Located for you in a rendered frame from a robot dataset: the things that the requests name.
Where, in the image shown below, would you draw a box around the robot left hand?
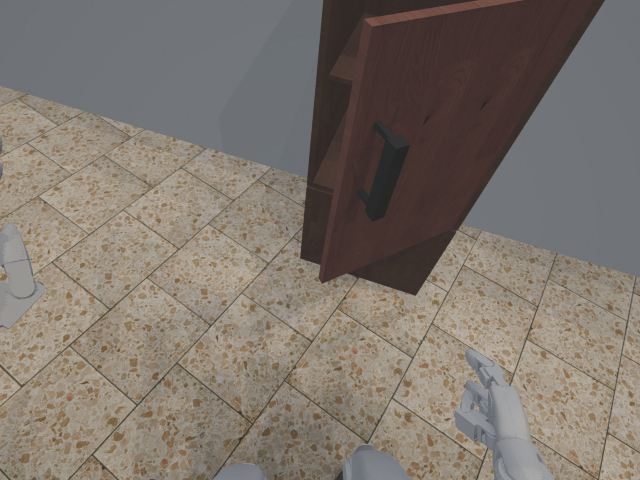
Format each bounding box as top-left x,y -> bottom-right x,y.
0,136 -> 46,329

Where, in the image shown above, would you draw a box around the cupboard door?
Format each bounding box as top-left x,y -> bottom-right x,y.
318,0 -> 593,284

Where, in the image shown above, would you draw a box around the handle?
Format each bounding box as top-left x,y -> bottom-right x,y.
357,120 -> 410,222

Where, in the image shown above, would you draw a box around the robot right forearm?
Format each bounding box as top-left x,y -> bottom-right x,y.
493,438 -> 554,480

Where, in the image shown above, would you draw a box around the robot right hand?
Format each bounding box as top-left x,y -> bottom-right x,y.
455,349 -> 532,451

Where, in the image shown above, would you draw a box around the right robot shin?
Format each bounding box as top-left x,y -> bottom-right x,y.
352,444 -> 375,456

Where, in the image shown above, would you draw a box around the right robot thigh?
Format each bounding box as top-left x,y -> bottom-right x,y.
343,450 -> 412,480

